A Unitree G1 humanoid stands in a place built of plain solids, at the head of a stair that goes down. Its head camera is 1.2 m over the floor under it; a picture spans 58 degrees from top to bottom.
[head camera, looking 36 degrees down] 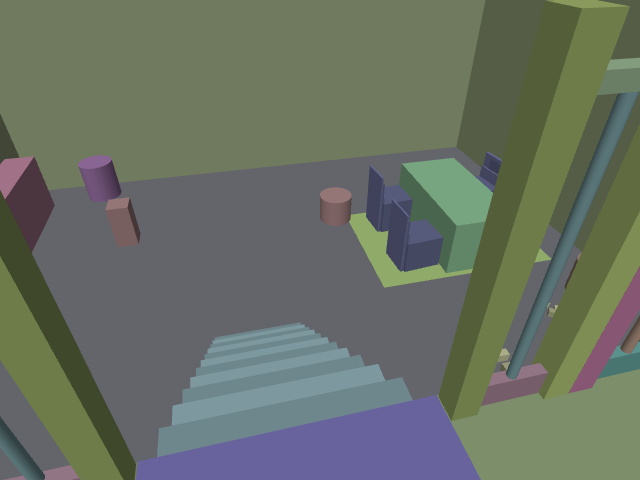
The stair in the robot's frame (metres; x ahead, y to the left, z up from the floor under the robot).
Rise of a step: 0.20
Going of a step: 0.22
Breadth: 0.90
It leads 14 degrees to the left of straight ahead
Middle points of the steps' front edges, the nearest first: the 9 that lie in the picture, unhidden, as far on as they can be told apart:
0.71 0.07 0.00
0.93 0.12 -0.20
1.15 0.17 -0.40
1.37 0.23 -0.60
1.59 0.28 -0.81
1.80 0.33 -1.01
2.02 0.38 -1.21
2.24 0.44 -1.41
2.46 0.49 -1.61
